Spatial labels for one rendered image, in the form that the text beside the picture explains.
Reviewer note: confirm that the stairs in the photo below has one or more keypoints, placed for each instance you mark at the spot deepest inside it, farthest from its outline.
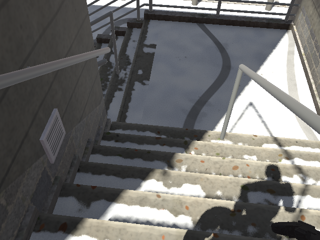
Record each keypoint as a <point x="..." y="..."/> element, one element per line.
<point x="150" y="182"/>
<point x="113" y="84"/>

